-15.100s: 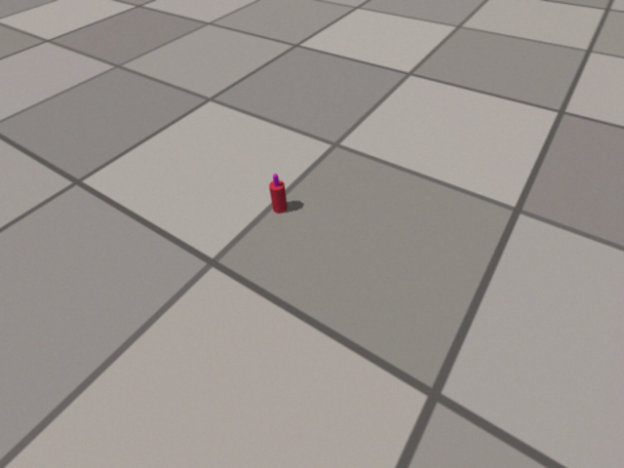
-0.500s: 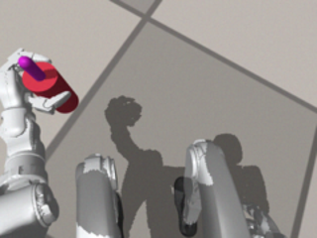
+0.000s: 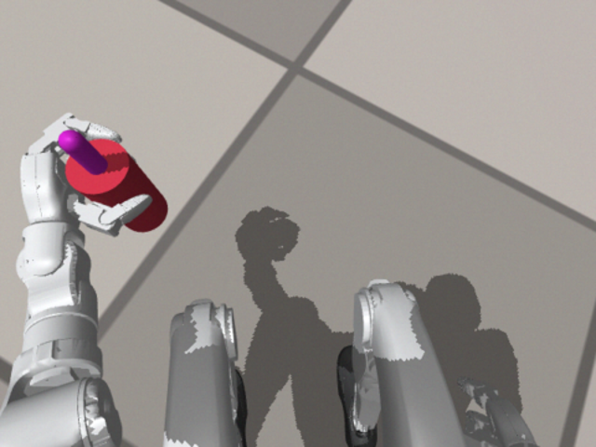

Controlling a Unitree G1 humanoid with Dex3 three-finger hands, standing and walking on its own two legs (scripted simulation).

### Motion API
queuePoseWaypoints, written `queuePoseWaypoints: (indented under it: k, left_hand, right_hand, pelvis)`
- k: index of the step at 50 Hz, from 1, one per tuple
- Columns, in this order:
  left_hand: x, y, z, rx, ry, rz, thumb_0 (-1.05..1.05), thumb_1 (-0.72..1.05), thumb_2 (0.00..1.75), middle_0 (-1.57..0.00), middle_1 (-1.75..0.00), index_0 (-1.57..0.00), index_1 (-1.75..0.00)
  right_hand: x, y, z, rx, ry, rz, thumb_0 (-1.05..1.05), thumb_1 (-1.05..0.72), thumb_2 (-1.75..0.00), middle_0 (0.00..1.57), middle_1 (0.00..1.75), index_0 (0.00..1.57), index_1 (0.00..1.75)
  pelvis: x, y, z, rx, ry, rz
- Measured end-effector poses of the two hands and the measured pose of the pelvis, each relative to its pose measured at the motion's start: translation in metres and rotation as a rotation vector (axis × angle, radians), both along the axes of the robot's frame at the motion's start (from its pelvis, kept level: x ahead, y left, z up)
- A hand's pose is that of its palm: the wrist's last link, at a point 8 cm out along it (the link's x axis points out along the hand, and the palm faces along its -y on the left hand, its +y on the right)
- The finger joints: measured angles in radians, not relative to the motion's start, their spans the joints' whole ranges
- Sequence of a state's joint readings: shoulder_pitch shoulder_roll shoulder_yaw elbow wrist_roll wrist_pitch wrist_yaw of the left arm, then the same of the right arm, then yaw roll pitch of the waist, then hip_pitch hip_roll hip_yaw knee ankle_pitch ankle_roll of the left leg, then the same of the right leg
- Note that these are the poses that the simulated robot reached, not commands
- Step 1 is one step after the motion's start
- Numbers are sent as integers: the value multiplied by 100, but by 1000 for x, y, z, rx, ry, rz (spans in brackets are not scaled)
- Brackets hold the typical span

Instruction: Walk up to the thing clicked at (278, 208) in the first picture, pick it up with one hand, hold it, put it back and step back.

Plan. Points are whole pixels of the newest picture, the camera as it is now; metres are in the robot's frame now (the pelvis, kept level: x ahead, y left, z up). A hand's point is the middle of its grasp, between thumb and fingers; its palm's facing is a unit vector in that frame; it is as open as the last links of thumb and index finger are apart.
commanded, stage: lift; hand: left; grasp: from the side
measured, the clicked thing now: (114, 181) +0.45 +0.22 -0.01
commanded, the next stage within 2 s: hold in 1.62 s
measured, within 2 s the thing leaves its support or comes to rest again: neither
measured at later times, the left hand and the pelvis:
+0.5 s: hand (29, 119) +0.42 +0.21 +0.17, palm faces +0.13 -0.99 -0.06, open 10.0 cm; pelvis +0.03 +0.00 +0.14, yaw +1 degrees
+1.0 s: hand out of the picture +0.40 +0.20 +0.28, palm faces +0.12 -0.99 -0.04, open 10.0 cm; pelvis +0.05 +0.00 +0.25, yaw +2 degrees
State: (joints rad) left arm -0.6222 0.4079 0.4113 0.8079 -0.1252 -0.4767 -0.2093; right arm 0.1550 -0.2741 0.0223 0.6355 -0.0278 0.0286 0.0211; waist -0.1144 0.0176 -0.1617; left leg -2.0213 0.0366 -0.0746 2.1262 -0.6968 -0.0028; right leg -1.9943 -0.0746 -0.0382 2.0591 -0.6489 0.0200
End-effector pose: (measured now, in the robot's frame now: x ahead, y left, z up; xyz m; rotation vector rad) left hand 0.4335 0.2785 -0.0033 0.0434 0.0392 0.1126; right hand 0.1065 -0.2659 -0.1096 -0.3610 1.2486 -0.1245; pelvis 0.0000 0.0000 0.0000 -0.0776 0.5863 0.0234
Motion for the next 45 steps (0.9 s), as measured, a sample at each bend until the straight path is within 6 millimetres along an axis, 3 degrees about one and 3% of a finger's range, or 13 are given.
queuePoseWaypoints:
  k: [14,30,37,45]
  left_hand:
    - [-25,-9,89,3,8,12,-4,-52,109,-78,-112,-81,-117]
    - [-46,-21,210,5,24,23,-4,-52,110,-77,-112,-80,-117]
    - [-50,-24,243,-7,31,13,-4,-52,110,-78,-112,-81,-117]
    - [-57,-29,269,-11,31,8,-4,-52,110,-78,-111,-81,-116]
  right_hand:
    - [42,9,70,34,-127,-18,1,-93,-90,20,30,20,30]
    - [82,22,182,57,-268,-23,1,-92,-90,20,30,20,30]
    - [85,22,222,55,-297,-15,1,-92,-90,20,30,20,30]
    - [82,22,247,62,-289,-16,1,-92,-90,20,30,20,30]
  pelvis:
    - [11,-1,73,11,-32,4]
    - [35,1,175,20,-155,15]
    - [42,1,208,25,-214,18]
    - [48,2,234,35,-259,18]
